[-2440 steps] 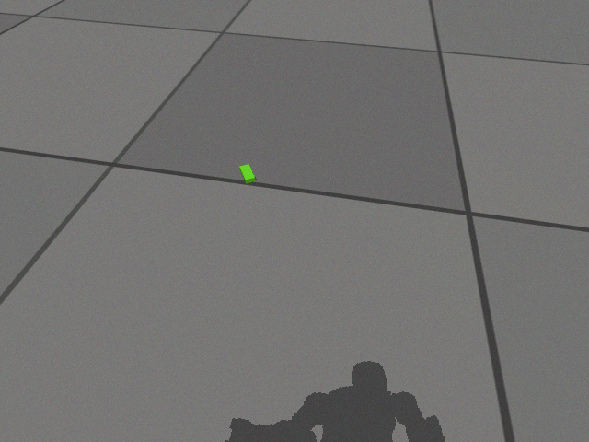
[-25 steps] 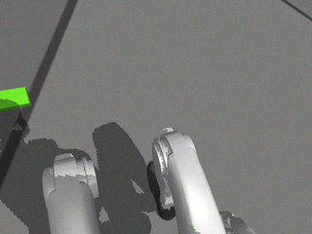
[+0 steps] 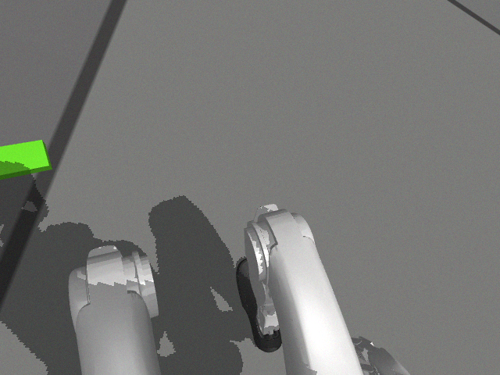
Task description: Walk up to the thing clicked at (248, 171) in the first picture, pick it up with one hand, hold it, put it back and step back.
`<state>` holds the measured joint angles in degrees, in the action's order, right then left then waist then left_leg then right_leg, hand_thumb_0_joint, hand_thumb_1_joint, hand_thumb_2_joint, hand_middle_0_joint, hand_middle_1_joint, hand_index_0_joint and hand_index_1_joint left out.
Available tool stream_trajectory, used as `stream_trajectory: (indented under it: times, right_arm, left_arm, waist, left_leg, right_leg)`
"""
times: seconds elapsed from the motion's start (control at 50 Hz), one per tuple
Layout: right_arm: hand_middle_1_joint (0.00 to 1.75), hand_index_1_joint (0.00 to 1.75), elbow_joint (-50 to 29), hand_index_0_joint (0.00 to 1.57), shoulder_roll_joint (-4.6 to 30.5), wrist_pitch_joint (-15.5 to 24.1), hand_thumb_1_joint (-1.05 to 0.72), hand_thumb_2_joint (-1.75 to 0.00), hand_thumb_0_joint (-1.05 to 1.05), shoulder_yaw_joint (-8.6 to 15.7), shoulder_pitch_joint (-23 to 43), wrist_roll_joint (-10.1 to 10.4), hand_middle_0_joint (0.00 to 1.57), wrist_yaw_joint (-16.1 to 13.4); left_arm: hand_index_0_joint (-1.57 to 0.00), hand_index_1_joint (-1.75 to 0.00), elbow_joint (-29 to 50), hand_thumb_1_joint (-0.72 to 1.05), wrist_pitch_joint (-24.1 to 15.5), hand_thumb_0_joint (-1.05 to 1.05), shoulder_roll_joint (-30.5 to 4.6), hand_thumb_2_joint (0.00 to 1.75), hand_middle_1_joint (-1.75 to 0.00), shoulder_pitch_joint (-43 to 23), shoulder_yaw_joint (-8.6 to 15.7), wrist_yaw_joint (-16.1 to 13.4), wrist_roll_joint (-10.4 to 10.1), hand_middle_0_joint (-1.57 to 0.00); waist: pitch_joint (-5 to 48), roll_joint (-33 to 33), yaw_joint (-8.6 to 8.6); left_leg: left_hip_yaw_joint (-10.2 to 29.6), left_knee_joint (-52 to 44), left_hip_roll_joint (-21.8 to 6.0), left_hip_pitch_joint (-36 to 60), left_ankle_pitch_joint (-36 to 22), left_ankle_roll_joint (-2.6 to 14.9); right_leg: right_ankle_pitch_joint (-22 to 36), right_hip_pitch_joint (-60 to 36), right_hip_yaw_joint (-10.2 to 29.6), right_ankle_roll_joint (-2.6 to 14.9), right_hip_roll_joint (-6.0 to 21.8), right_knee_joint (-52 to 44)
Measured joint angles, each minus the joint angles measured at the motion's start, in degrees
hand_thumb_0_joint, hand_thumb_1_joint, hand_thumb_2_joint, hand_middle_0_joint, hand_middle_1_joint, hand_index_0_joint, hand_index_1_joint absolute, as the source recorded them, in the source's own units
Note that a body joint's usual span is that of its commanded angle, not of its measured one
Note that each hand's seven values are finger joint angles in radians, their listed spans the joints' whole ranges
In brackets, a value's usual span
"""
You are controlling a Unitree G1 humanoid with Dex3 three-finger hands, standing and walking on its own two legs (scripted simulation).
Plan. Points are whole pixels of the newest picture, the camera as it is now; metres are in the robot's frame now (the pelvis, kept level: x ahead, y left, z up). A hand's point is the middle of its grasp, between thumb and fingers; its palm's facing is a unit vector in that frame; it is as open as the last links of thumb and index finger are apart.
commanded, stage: rise first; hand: left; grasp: from above
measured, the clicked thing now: (10, 161) +0.50 +0.31 -0.31
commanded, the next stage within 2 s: approach in 0.10 s
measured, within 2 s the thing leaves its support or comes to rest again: neither
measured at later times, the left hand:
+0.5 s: hand out of the picture +0.49 +0.31 -0.17, palm faces -0.41 -0.09 -0.91, open 13.8 cm
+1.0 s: hand out of the picture +0.48 +0.33 -0.18, palm faces -0.44 -0.10 -0.89, open 13.9 cm
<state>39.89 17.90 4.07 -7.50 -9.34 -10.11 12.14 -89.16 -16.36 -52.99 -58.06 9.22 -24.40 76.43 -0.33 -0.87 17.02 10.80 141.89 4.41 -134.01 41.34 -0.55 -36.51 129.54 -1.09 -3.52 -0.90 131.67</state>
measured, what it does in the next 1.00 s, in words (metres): stands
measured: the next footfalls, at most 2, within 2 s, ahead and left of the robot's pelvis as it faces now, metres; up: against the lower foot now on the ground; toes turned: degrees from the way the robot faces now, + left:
none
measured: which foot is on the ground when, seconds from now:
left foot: down 0.00-1.00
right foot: down 0.00-1.00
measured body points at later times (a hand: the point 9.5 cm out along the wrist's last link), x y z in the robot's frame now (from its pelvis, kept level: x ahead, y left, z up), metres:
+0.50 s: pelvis +0.00 +0.00 +0.00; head +0.25 +0.11 +0.36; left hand +0.50 +0.32 -0.12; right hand +0.04 -0.27 -0.07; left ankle +0.06 +0.12 -0.29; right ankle +0.12 -0.15 -0.29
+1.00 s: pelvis +0.00 +0.00 +0.00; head +0.26 +0.09 +0.35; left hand +0.50 +0.33 -0.13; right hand +0.03 -0.27 -0.08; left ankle +0.06 +0.12 -0.29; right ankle +0.12 -0.16 -0.29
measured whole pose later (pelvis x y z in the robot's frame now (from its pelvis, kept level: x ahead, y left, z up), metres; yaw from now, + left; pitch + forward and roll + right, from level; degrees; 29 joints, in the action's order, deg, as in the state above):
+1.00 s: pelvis +0.00 +0.00 +0.00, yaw +0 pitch +34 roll -12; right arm 37.9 19.1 5.5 -9.2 -11.7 -9.1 11.0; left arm -87.7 -11.1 -53.2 -62.4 6.3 -21.1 72.1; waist -2.8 -0.5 18.7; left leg 10.9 141.9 4.0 -135.1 40.8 -1.0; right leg -35.5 131.3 -1.2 -3.7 -0.9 131.8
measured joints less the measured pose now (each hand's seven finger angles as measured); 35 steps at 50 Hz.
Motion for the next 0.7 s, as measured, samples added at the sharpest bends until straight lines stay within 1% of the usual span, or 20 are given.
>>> stream_trajectory:
  times: [0.12, 0.2, 0.26, 0.34, 0.4, 0.48, 0.56, 0.62, 0.7]
  right_arm:
    - [0.30, 0.30, 0.06, 0.20, 0.01, 0.03, -0.91, -0.89, 0.00, 0.13, -0.12, 0.03, 0.21, -0.08]
    - [0.30, 0.30, 0.15, 0.20, 0.08, 0.35, -0.91, -0.89, 0.00, 0.15, -0.07, 0.11, 0.21, -0.17]
    - [0.30, 0.30, 0.13, 0.20, 0.12, 0.46, -0.91, -0.89, 0.00, 0.24, -0.21, 0.16, 0.21, -0.20]
    - [0.30, 0.30, 0.34, 0.20, -0.09, 0.59, -0.91, -0.89, 0.00, 0.50, -0.78, 0.34, 0.21, -0.13]
    - [0.30, 0.30, 0.48, 0.20, -0.28, 0.69, -0.91, -0.89, 0.00, 0.52, -1.11, 0.42, 0.21, -0.12]
    - [0.30, 0.30, 0.33, 0.20, -0.35, 0.95, -0.91, -0.89, 0.00, 0.12, -1.23, 0.33, 0.21, -0.30]
    - [0.30, 0.30, -0.71, 0.20, -0.05, 1.30, -0.91, -0.89, 0.00, -0.61, -1.32, 0.13, 0.21, -0.36]
    - [0.30, 0.30, -1.68, 0.20, 0.49, 1.54, -0.91, -0.89, 0.00, -1.38, -1.60, 0.16, 0.21, -0.26]
    - [0.30, 0.30, -2.60, 0.20, 1.14, 1.42, -0.91, -0.89, 0.00, -2.36, -2.23, 0.63, 0.21, -0.26]
  left_arm:
    - [-0.18, -0.93, -0.93, -0.46, -0.02, 0.00, -0.20, 0.95, -0.92, -0.74, -0.48, -0.54, 0.57, -0.18]
    - [-0.17, -0.93, -1.45, -0.46, 0.29, 0.00, -0.37, 0.96, -0.92, -1.23, -0.89, -0.54, 0.52, -0.18]
    - [-0.17, -0.94, -1.19, -0.47, 0.50, 0.00, -0.26, 0.96, -0.93, -1.18, -0.70, -0.53, 0.57, -0.18]
    - [-0.15, -0.98, -0.60, -0.48, 1.10, 0.00, 0.62, 0.97, -0.96, -1.71, -2.04, -0.14, 0.20, -0.16]
    - [-0.14, -1.00, -0.34, -0.49, 1.59, 0.00, 1.57, 0.97, -0.99, -2.76, -3.36, -0.08, 0.29, -0.14]
    - [-0.13, -1.02, -2.42, -0.50, 2.58, 0.00, 2.51, 0.98, -1.02, -5.88, -4.99, -0.71, 0.61, -0.13]
    - [-0.13, -1.03, -5.22, -0.50, 4.17, 0.00, 2.41, 0.98, -1.03, -9.08, -5.02, -1.41, 1.46, -0.12]
    - [-0.13, -1.03, -5.88, -0.50, 5.43, 0.00, 2.08, 0.98, -1.03, -9.91, -4.20, -1.58, 1.79, -0.12]
    - [-0.13, -1.02, -5.74, -0.50, 6.98, 0.00, 1.87, 0.97, -1.02, -8.76, -2.49, -1.89, 0.93, -0.13]
  waist:
    - [0.63, -0.07, 0.13]
    - [0.53, -0.07, 0.29]
    - [0.49, 0.08, 0.33]
    - [0.95, -0.01, 0.31]
    - [1.31, -0.11, 0.49]
    - [1.73, -0.11, 1.61]
    - [1.21, 0.16, 3.61]
    - [0.22, 0.54, 4.96]
    - [-0.94, 1.07, 5.86]
  left_leg:
    - [-0.06, -0.07, 0.02, -0.29, -0.25, -0.03]
    - [-0.13, -0.09, -0.07, -0.34, -0.30, 0.06]
    - [-0.15, -0.14, -0.08, -0.40, -0.28, 0.12]
    - [-0.37, -0.33, -0.07, -0.54, -0.24, 0.08]
    - [-0.44, -0.47, -0.04, -0.59, -0.22, 0.00]
    - [-0.45, -0.58, -0.04, -0.94, -0.30, -0.07]
    - [-0.37, -0.62, -0.13, -1.28, -0.44, -0.20]
    - [-0.22, -0.49, -0.32, -1.35, -0.44, -0.18]
    - [-0.13, -0.32, -0.78, -1.28, -0.26, -0.07]
  right_leg:
    - [0.14, 0.32, 0.02, 0.27, 0.06, 0.02]
    - [0.24, 0.38, 0.06, 0.20, 0.00, -0.04]
    - [0.26, 0.39, 0.05, 0.19, 0.03, -0.13]
    - [0.19, 0.65, 0.21, 0.39, 0.14, -0.12]
    - [0.17, 0.79, 0.28, 0.43, 0.22, -0.12]
    - [0.19, 1.20, 0.25, 0.67, 0.28, -0.15]
    - [0.50, 1.66, 0.13, 1.02, 0.25, -0.20]
    - [0.74, 1.84, 0.03, 0.76, 0.07, -0.22]
    - [1.00, 2.03, 0.03, 0.03, -0.35, -0.28]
